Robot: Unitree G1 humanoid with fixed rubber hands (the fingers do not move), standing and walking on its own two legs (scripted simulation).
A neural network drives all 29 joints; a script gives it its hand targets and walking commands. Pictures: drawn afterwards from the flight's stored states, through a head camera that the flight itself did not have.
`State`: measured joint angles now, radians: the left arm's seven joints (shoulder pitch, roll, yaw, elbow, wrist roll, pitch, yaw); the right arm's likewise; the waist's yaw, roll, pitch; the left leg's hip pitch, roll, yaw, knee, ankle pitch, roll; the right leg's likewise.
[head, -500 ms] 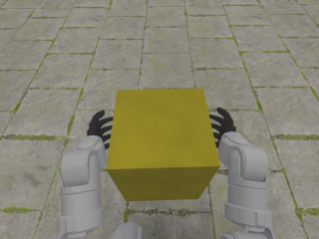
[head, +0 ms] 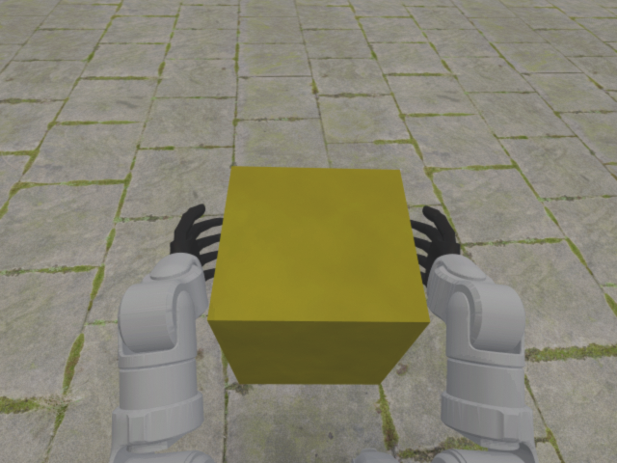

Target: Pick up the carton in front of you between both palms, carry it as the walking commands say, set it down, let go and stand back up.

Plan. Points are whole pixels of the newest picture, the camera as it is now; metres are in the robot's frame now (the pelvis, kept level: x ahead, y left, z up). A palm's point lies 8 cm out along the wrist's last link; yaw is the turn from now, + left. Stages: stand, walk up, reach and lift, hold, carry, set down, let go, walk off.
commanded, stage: carry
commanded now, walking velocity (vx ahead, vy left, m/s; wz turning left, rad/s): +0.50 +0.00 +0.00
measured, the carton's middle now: (312, 285) +0.35 -0.02 +0.03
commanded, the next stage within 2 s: none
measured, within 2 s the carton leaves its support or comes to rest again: neither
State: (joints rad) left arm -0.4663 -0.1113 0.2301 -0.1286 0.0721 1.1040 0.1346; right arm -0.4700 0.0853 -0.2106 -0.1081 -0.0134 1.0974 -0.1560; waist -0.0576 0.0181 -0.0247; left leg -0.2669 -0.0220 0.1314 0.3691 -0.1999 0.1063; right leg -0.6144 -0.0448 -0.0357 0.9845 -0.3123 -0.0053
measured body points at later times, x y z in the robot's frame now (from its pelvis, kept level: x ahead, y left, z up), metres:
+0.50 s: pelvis +0.33 -0.06 +0.00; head +0.33 -0.07 +0.45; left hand +0.58 +0.11 +0.07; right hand +0.59 -0.19 +0.06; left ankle +0.36 +0.10 -0.69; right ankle +0.30 -0.13 -0.75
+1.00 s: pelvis +0.64 +0.00 +0.01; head +0.63 +0.01 +0.46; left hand +0.90 +0.15 +0.08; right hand +0.89 -0.16 +0.09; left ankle +0.63 +0.08 -0.75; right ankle +0.70 -0.16 -0.69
